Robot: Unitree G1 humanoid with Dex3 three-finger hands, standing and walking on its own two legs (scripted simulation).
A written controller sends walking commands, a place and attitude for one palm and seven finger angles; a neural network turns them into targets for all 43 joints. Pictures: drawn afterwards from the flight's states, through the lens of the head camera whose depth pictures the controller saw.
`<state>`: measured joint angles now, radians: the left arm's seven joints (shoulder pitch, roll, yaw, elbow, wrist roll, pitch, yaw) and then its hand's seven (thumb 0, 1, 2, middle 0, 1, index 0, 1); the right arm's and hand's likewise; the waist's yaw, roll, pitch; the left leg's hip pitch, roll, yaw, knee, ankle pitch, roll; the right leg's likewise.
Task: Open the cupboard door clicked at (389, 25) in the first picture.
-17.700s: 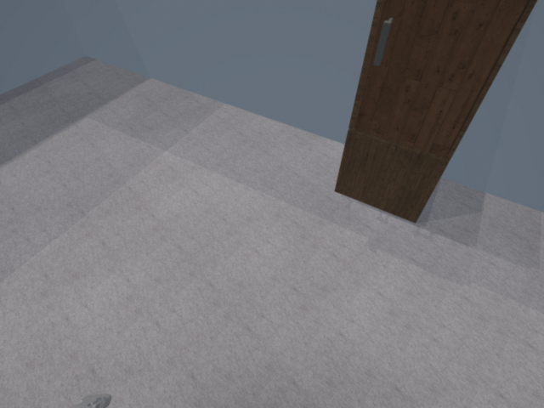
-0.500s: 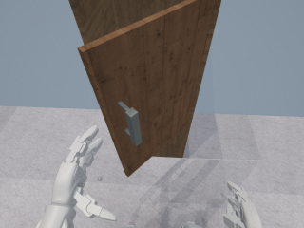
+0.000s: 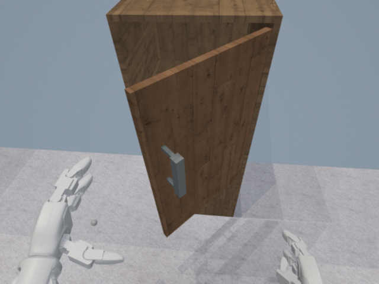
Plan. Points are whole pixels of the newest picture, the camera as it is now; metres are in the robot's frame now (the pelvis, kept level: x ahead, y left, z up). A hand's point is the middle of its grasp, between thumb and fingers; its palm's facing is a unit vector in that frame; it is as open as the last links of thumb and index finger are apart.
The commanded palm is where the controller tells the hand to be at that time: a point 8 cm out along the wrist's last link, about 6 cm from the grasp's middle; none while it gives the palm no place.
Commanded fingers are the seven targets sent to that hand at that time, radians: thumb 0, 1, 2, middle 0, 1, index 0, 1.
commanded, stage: draw the hand back to the body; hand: left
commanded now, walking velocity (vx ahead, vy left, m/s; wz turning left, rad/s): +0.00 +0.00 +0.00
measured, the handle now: (173, 171) +0.35 +0.08 +0.05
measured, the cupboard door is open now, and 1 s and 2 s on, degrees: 47 47 47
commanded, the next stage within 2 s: step back with the hand held close in 0.96 s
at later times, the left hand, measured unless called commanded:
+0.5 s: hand (39, 196) +0.20 +0.25 +0.17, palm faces +0.40 -0.82 -0.41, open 10.0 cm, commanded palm +0.16 +0.30 +0.19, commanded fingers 0.00 0.80 0.86 -0.20 -0.30 -0.20 -0.30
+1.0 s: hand (30, 197) +0.20 +0.26 +0.18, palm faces +0.44 -0.81 -0.40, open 7.4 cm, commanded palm +0.15 +0.30 +0.19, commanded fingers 0.00 0.90 0.90 -0.20 -0.30 -0.20 -0.30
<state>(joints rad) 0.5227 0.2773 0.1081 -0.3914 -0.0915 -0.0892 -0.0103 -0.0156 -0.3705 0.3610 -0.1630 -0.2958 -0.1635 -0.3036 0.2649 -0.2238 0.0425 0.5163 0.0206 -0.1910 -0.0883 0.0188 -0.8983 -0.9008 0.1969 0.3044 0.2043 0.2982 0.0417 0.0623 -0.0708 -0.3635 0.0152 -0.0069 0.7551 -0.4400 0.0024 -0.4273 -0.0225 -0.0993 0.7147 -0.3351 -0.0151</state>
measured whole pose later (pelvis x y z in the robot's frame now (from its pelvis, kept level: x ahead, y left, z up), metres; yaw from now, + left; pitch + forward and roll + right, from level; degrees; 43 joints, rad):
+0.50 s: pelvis +0.01 +0.01 +0.03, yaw -1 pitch -4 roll -1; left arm 0.48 0.32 0.28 -0.38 -0.03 -0.09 0.11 0.00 0.45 0.72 -0.20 -0.30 -0.20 -0.30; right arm 0.20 -0.22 0.03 0.63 -0.01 -0.14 -0.07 0.02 -0.90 -0.90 0.20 0.30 0.21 0.30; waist 0.08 0.07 0.02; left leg -0.05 0.01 0.02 0.42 -0.30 0.01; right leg -0.13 -0.01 -0.07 0.40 -0.20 0.00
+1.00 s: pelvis +0.00 +0.00 +0.03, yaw -2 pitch -5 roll -1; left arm 0.44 0.32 0.33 -0.35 -0.04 -0.11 0.11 0.01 0.88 0.90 -0.21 -0.30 -0.21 -0.30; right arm 0.19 -0.22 0.02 0.67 -0.01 -0.14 -0.07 0.02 -0.90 -0.90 0.20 0.30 0.20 0.30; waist 0.08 0.06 0.04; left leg -0.02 0.02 0.03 0.38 -0.27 0.01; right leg -0.10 0.00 -0.07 0.35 -0.16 -0.01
